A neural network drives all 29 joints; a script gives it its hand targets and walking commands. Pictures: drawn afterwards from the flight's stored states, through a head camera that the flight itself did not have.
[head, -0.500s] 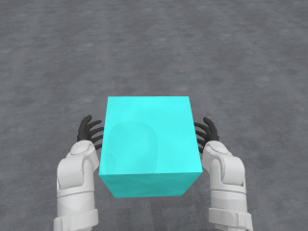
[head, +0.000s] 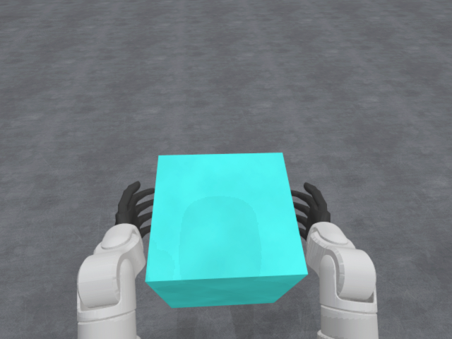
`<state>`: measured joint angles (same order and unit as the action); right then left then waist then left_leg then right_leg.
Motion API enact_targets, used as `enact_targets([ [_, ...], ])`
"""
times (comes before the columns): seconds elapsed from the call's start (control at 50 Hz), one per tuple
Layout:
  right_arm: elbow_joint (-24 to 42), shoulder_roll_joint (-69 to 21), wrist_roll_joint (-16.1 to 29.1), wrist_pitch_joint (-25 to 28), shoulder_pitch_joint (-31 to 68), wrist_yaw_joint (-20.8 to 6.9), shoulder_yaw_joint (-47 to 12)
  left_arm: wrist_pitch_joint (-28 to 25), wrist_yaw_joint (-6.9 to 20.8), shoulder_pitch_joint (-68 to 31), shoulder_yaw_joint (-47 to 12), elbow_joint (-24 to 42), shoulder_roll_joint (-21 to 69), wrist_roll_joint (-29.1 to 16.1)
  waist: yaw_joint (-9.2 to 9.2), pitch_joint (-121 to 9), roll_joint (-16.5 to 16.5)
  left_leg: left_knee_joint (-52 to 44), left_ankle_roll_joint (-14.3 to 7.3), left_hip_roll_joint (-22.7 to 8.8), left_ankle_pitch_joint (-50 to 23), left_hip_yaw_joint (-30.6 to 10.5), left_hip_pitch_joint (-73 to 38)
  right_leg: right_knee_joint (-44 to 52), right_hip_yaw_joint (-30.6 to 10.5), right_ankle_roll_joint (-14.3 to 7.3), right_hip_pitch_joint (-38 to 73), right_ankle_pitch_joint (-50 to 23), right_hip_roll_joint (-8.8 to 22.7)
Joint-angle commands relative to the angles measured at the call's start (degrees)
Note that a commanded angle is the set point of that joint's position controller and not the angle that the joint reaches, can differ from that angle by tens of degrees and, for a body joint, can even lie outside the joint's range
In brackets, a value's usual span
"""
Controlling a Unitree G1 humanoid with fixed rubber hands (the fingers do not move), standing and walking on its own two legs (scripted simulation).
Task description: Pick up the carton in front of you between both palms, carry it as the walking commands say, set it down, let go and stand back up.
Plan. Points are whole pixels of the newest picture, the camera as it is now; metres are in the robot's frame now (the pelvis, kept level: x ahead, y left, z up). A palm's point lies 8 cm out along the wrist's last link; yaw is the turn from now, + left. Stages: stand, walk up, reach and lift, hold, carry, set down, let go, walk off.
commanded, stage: carry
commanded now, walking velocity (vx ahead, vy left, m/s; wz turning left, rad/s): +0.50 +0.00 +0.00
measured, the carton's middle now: (222, 237) +0.31 +0.02 +0.02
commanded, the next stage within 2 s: none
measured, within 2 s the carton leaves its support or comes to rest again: neither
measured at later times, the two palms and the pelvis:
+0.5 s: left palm (174, 118) +0.59 +0.14 +0.08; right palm (299, 126) +0.58 -0.16 +0.07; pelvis +0.36 +0.00 -0.01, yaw -2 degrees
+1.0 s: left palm (189, 66) +0.85 +0.13 +0.08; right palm (289, 69) +0.83 -0.17 +0.08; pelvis +0.62 -0.01 -0.01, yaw -2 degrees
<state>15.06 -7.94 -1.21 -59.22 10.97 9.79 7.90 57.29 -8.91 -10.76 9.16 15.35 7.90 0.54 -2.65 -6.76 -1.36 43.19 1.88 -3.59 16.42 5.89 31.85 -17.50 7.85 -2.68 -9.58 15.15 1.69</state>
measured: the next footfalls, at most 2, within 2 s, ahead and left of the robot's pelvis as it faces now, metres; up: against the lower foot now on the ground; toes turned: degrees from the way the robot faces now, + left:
left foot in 0.14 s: +0.28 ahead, +0.13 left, +0.00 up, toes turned +11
right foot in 0.52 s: +0.53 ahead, -0.13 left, +0.00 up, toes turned -14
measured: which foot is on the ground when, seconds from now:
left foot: up 0.00-0.12, down 0.14-0.56, up 0.58-0.80, down 0.82-1.00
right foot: down 0.00-0.18, up 0.20-0.50, down 0.52-1.00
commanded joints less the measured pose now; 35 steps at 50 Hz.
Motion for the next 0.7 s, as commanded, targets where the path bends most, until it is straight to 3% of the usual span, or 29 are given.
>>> enact_targets([
  [0.0,12.44,-44.31,8.51,-1.26,12.13,-1.38,-35.16,3.73,2.78,-9.72,-36.03,11.15,42.57,-10.01,1.11,-8.64,-10.24,-15.09,0.47,1.88,-9.48,6.77,-3.67,3.48,-4.14,-1.89,13.59,-27.98,11.39],
  [0.02,14.78,-43.94,9.32,-1.87,11.03,-1.63,-35.85,4.2,2.72,-8.41,-36.11,11.98,42.44,-9.98,1.2,-8.32,-10.62,-17.05,0.21,2.29,-12.01,8.14,-6.78,1.41,-2.76,-1.35,12.89,-30.36,11.21],
  [0.06,15.86,-42.86,9.97,-3.16,8.75,-1.72,-36.46,5.3,2.9,-6.07,-35.54,14.82,41.28,-9.73,1.87,-9.54,-6.19,-18.17,-0.97,4.28,-12.1,10.17,-16.63,-6.74,0.2,0.08,9.63,-38.19,9.16],
  [0.08,15.92,-41.28,9.68,-3.8,6.42,-1.77,-35.92,6.23,2.92,-4.34,-35.41,14.82,39.5,-8.85,2.86,-10.83,-4.86,-17.42,-2.47,3.1,-11.02,9.26,-24.36,-12.57,2.21,1.57,5.76,-37.04,7.95],
  [0.1,15.97,-41.34,9.68,-4.33,4.89,-1.82,-36.25,6.56,2.86,-3.62,-35.31,16.1,38.23,-8.55,3.94,-13.16,-2.37,-16.14,-5.07,-0.8,-7.0,3.81,-35.59,-20.78,2.36,2.66,-4.1,-31.19,6.29],
  [0.12,18.2,-40.09,9.74,-4.34,4.23,-1.9,-36.33,7.13,2.96,-2.72,-35.65,18.29,38.82,-8.91,4.51,-15.83,11.12,-21.88,-11.64,-14.58,-4.87,-21.41,-43.27,-38.69,2.74,5.03,-16.23,-15.99,0.65],
  [0.14,18.69,-40.6,10.09,-4.49,5.02,-2.25,-36.89,7.28,3.13,-3.17,-36.12,18.98,39.04,-8.71,4.64,-16.19,17.4,-26.13,-16.96,-20.15,-16.54,-31.92,-49.93,-50.24,-1.96,4.06,-28.58,10.7,-3.53],
  [0.16,18.73,-42.03,10.94,-4.49,5.27,-2.74,-36.88,7.34,3.52,-3.64,-36.93,17.75,40.42,-9.4,4.44,-16.48,13.21,-26.35,-17.4,-21.82,-23.08,-31.1,-47.85,-56.76,-7.34,2.73,-31.39,13.77,-0.41],
  [0.18,18.17,-42.79,10.88,-4.35,6.04,-3.29,-37.18,6.84,3.97,-5.5,-37.21,17.86,41.58,-9.12,4.6,-14.13,10.04,-26.58,-15.65,-21.04,-22.38,-25.99,-43.77,-56.13,-8.42,2.05,-32.3,12.62,2.7],
  [0.2,18.99,-44.47,11.12,-3.81,7.41,-3.88,-38.3,6.28,4.14,-6.15,-37.17,17.59,41.81,-8.47,4.56,-11.35,6.0,-27.33,-13.37,-19.39,-17.55,-22.04,-38.83,-51.57,-9.28,2.74,-31.43,11.48,4.51],
  [0.22,17.62,-44.47,11.43,-3.52,7.48,-4.33,-38.45,5.98,4.35,-6.06,-38.2,16.57,42.8,-9.35,4.33,-8.82,5.33,-30.18,-11.03,-18.18,-12.03,-16.67,-32.12,-43.09,-9.0,3.1,-26.65,10.1,6.14],
  [0.28,19.37,-43.69,12.73,-2.84,6.85,-5.49,-41.36,5.18,4.1,1.46,-37.62,11.72,44.26,-7.05,3.6,-6.14,5.13,-35.91,-8.55,-15.18,-2.67,-7.63,-24.32,-30.22,-2.73,3.49,-21.09,3.17,4.83],
  [0.3,19.92,-42.57,12.34,-2.65,7.1,-5.57,-41.32,4.95,3.95,1.44,-37.07,12.01,44.38,-6.43,3.3,-5.78,8.0,-35.27,-7.52,-13.56,-1.95,-3.81,-23.38,-23.61,-1.74,3.61,-18.35,2.45,4.44],
  [0.34,19.53,-40.51,12.34,-2.71,4.61,-5.47,-40.99,4.95,3.49,1.82,-37.24,13.42,42.59,-6.19,3.89,-4.09,11.0,-36.42,-7.1,-12.5,-1.07,-1.37,-22.53,-16.67,1.13,3.69,-15.2,-1.94,2.92],
  [0.38,19.49,-37.99,12.33,-3.12,2.43,-5.0,-40.0,4.99,2.89,0.91,-37.37,15.42,40.68,-6.34,4.1,-3.39,10.88,-33.51,-6.44,-11.92,-4.69,0.03,-25.75,-12.44,4.0,3.77,-15.05,-6.49,1.79],
  [0.4,18.76,-36.39,11.7,-3.48,1.27,-4.49,-39.12,5.45,2.57,0.98,-37.49,16.55,38.7,-6.41,3.78,-2.82,11.8,-32.26,-5.98,-12.21,-2.54,0.98,-24.36,-12.78,4.5,3.44,-13.52,-7.84,2.22],
  [0.42,18.7,-36.35,11.26,-3.65,1.12,-4.1,-38.66,5.59,2.35,-0.06,-37.78,18.19,37.25,-6.85,3.67,-2.55,10.57,-29.8,-4.89,-10.95,-2.25,1.76,-24.75,-11.23,5.59,3.68,-12.69,-6.37,1.4],
  [0.44,20.75,-35.47,10.63,-3.8,2.53,-3.61,-38.5,5.86,2.06,0.28,-37.91,18.56,36.87,-7.43,3.02,-3.55,8.5,-25.59,-3.62,-9.24,-5.78,4.56,-23.39,-11.16,6.62,3.6,-8.44,-7.36,0.8],
  [0.46,20.62,-34.34,10.41,-4.17,2.05,-3.12,-37.88,6.28,1.76,0.98,-37.85,18.65,36.23,-7.78,2.18,-4.04,8.3,-18.74,-2.44,-7.73,-13.95,6.66,-21.57,-10.05,6.27,2.68,-3.15,-7.02,1.05],
  [0.48,22.39,-32.31,10.63,-4.57,2.32,-2.68,-37.96,6.58,1.35,1.63,-37.57,18.95,35.74,-7.93,1.37,-6.23,4.88,-9.45,-0.62,-5.42,-17.72,8.57,-17.05,-9.54,1.88,1.0,4.34,-10.12,3.22],
  [0.5,22.63,-31.9,10.17,-5.06,1.15,-2.18,-37.26,6.85,1.02,1.93,-37.15,18.89,33.71,-8.33,1.27,-9.95,-5.61,4.44,1.64,-0.78,-9.57,8.91,-8.68,-5.07,-12.56,-2.68,12.23,-16.57,11.84],
  [0.52,23.6,-31.42,10.24,-5.51,2.37,-1.67,-37.86,7.03,0.76,4.07,-36.49,17.02,32.45,-8.05,1.23,-11.41,-17.69,15.06,1.66,3.22,12.14,5.47,1.69,-1.2,-26.27,-7.81,19.66,-33.25,20.47],
  [0.54,21.98,-31.31,10.12,-5.86,1.4,-1.34,-37.34,7.06,0.58,2.17,-36.35,18.37,32.24,-8.94,1.44,-11.7,-14.01,21.44,0.78,1.23,17.34,0.17,4.02,-1.42,-26.86,-9.93,20.74,-47.44,22.9],
  [0.56,23.97,-31.71,10.45,-5.4,1.55,-1.29,-38.1,6.95,0.8,1.07,-36.77,19.9,34.01,-9.58,1.72,-12.97,-9.65,21.29,0.36,-0.65,17.59,-1.53,4.22,-2.38,-23.4,-9.63,19.95,-53.19,22.72],
  [0.58,24.14,-34.12,11.26,-5.05,2.41,-1.53,-38.96,6.55,1.21,-1.11,-37.55,20.92,36.59,-11.14,2.07,-13.94,-6.81,16.7,-0.25,-2.28,15.06,-3.12,0.7,-3.36,-17.82,-7.44,16.3,-51.91,19.97],
  [0.6,23.1,-34.5,10.5,-4.69,2.8,-1.5,-38.27,6.33,1.69,-2.81,-38.73,21.32,36.86,-11.83,1.75,-12.59,-5.26,10.09,-0.18,-2.78,13.09,-2.03,-1.1,-2.54,-12.77,-5.76,14.21,-51.06,19.33],
  [0.62,23.1,-36.9,10.57,-4.05,2.09,-1.49,-38.17,5.94,2.19,-3.37,-39.44,22.79,38.09,-12.58,1.7,-13.45,-4.6,3.37,-0.32,-1.3,11.76,-1.92,-3.4,-2.48,-9.38,-4.41,14.03,-50.53,16.74],
  [0.66,22.07,-37.9,9.27,-3.6,0.44,-1.55,-38.24,5.74,3.01,0.37,-39.14,20.42,38.23,-11.37,1.67,-12.76,-9.73,-9.31,-0.48,0.92,5.65,0.94,-7.51,-3.32,-4.12,-1.53,12.48,-48.15,12.86],
  [0.68,22.04,-37.6,9.23,-3.53,-0.67,-1.6,-37.85,5.74,3.12,0.76,-39.15,20.92,37.87,-10.88,1.75,-12.34,-9.93,-11.71,-0.38,1.34,2.07,2.83,-10.27,-3.87,-3.44,-1.5,11.15,-47.88,13.02],
])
